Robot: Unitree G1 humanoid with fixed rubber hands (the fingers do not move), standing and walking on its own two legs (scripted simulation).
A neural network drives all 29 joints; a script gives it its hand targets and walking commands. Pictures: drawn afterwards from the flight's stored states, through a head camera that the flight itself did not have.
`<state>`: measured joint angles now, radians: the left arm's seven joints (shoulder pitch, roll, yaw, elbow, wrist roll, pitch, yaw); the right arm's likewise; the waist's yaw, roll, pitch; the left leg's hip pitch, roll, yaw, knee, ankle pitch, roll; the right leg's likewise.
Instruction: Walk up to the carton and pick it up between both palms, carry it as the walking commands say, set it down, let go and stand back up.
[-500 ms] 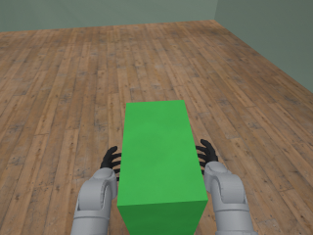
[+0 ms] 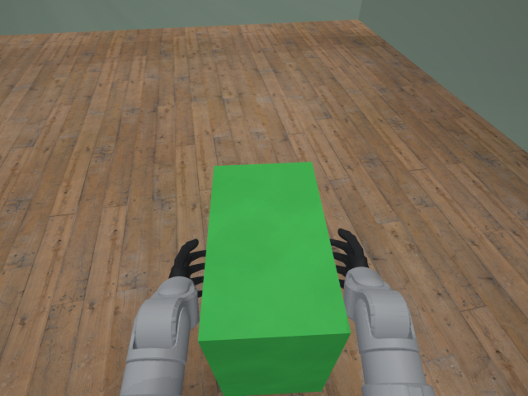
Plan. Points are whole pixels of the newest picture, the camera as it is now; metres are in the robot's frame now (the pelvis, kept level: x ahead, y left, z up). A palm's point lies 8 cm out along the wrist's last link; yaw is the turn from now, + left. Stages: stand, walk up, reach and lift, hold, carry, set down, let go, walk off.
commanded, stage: carry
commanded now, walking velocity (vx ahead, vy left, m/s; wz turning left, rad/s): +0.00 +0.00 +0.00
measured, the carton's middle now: (268, 279) +0.33 +0.00 -0.02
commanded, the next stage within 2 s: none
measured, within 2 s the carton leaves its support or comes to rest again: neither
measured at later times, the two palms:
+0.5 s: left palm (186, 236) +0.36 +0.13 +0.06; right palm (348, 227) +0.37 -0.13 +0.08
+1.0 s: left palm (205, 174) +0.55 +0.13 +0.03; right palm (329, 169) +0.56 -0.13 +0.04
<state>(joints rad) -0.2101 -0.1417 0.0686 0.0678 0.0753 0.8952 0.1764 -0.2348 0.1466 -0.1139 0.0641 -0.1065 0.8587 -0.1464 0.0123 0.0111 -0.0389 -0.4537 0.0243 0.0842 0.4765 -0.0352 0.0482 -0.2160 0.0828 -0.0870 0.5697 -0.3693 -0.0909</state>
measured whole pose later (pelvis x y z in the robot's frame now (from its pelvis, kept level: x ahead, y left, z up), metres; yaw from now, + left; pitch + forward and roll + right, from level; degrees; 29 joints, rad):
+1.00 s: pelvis +0.26 +0.00 +0.00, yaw -3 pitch +3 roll -1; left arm -0.18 -0.14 0.05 0.01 0.08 0.87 0.17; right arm -0.23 0.15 -0.09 0.03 -0.11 0.83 -0.13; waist 0.02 0.01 -0.02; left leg -0.29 0.01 0.13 0.63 -0.39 0.06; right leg -0.28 -0.03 -0.14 0.61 -0.37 -0.01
